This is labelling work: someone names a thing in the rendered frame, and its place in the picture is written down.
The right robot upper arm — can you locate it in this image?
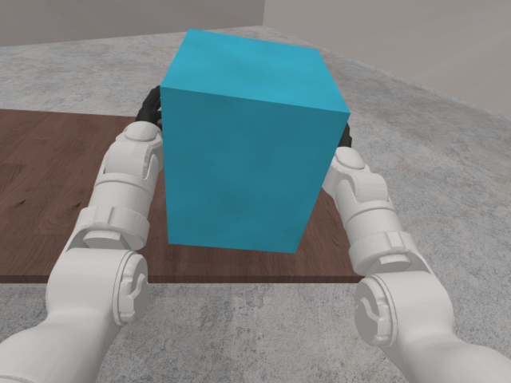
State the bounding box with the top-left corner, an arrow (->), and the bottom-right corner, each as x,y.
355,270 -> 511,383

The right robot forearm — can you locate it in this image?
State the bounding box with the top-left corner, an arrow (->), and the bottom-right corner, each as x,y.
322,147 -> 454,317

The left robot forearm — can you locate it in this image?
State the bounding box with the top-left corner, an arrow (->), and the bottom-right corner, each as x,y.
46,121 -> 164,313

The carton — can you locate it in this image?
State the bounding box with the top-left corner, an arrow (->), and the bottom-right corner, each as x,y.
160,29 -> 351,254

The table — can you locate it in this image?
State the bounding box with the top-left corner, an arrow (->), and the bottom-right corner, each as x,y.
0,109 -> 366,283

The left robot upper arm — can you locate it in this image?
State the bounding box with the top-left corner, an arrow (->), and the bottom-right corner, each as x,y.
0,247 -> 149,383

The right robot hand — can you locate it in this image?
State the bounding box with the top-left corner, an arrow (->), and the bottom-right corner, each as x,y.
337,123 -> 352,148

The left robot hand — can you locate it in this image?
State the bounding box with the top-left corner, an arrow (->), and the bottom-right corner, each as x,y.
135,85 -> 163,139

